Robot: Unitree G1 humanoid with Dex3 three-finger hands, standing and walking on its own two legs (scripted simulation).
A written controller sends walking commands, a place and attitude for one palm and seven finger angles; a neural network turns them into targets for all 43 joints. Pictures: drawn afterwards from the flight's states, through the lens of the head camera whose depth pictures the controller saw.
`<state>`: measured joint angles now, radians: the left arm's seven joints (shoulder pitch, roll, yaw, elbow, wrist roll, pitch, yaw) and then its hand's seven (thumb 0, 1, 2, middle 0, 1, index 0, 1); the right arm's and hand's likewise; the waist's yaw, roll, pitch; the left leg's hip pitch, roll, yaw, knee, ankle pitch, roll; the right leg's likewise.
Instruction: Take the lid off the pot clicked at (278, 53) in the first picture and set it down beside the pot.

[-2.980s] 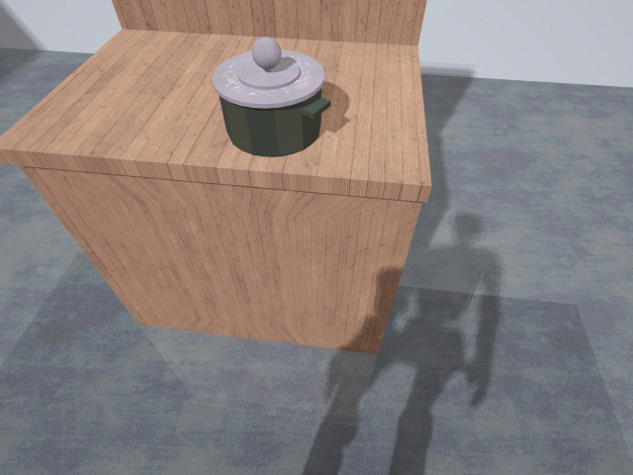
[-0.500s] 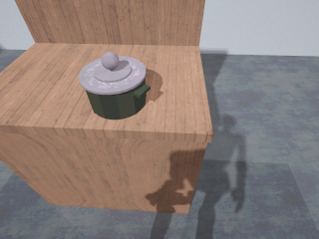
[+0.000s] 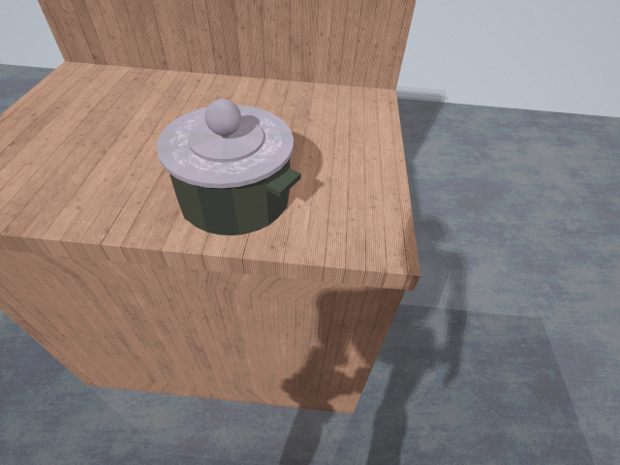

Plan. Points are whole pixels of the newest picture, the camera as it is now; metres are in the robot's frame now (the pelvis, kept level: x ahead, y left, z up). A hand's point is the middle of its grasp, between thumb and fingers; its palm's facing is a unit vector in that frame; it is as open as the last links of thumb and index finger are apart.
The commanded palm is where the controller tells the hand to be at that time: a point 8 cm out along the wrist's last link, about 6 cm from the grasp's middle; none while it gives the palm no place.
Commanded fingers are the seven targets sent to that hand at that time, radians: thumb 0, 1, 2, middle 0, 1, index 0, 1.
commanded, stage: look again from close up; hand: left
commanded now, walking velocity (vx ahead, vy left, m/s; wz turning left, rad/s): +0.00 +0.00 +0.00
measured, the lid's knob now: (223, 117) +0.53 +0.17 +0.18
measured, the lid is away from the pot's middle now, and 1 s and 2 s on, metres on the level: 0.00 0.00 0.00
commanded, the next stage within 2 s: lift the closed hand beside the body in 0.54 s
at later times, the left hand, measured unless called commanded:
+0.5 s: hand out of the picture +0.03 +0.19 -0.17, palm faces +0.04 -0.98 -0.21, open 7.4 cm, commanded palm none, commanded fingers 0.00 0.90 0.90 -0.20 -0.30 -0.20 -0.30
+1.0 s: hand (139, 451) +0.14 +0.21 -0.03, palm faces +0.23 -0.93 -0.28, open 5.0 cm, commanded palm +0.10 +0.26 +0.02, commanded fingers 0.00 0.90 0.90 -1.04 -1.21 -1.04 -1.21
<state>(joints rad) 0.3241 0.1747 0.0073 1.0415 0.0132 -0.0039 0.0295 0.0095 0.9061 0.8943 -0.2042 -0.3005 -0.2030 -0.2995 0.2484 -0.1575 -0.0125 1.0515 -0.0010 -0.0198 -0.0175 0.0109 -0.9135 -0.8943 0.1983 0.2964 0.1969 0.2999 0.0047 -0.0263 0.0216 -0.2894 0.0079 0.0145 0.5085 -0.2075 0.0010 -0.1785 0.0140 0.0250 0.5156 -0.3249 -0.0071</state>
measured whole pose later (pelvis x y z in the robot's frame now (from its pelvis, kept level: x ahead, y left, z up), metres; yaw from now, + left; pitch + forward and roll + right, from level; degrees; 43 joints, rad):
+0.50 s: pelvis +0.02 +0.01 +0.00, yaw +0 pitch -1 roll +1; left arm 0.29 0.19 0.01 1.06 0.01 -0.01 0.03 0.01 0.91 0.89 -0.20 -0.30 -0.20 -0.30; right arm 0.22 -0.16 -0.01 1.09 0.00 -0.02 -0.02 0.01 -0.92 -0.89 0.20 0.30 0.20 0.30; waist 0.01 -0.03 0.03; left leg -0.24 -0.01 0.02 0.47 -0.23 0.01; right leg -0.12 -0.01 0.03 0.47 -0.34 0.01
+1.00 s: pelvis +0.01 +0.00 +0.01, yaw +1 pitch -2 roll +0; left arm 0.56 0.19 0.07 0.09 -0.01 -0.03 0.07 0.01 0.90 0.89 -0.63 -0.77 -0.63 -0.77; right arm 0.14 -0.21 -0.02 0.58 0.02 -0.15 -0.04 0.01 -0.91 -0.89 0.20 0.30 0.20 0.30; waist 0.03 0.03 -0.02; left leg -0.21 -0.01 0.00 0.44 -0.19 0.01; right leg -0.08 0.00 0.00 0.43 -0.30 0.00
